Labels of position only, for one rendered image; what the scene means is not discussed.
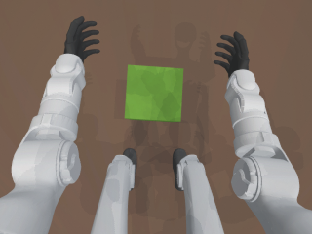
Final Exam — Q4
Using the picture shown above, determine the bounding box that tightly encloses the carton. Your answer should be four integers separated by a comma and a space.
124, 64, 184, 122

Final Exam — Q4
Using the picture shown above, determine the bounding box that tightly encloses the robot left shin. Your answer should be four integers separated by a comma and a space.
107, 155, 132, 172

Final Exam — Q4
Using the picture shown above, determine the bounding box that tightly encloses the right robot hand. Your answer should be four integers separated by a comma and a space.
214, 31, 250, 78

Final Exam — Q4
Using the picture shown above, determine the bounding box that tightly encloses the robot right upper arm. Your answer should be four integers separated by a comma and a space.
231, 155, 312, 234

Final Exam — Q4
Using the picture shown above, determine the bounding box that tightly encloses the left robot hand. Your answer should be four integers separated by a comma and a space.
63, 16, 100, 64

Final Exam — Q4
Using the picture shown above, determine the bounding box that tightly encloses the right robot forearm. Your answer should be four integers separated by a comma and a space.
224, 69, 299, 194

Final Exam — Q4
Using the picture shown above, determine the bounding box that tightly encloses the robot left upper arm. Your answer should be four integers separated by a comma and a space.
0, 139, 82, 234

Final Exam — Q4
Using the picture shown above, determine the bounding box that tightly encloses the robot left thigh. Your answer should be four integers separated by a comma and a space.
90, 160, 136, 234

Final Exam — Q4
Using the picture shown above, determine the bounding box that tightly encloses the left robot forearm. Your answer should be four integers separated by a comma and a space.
11, 53, 86, 182

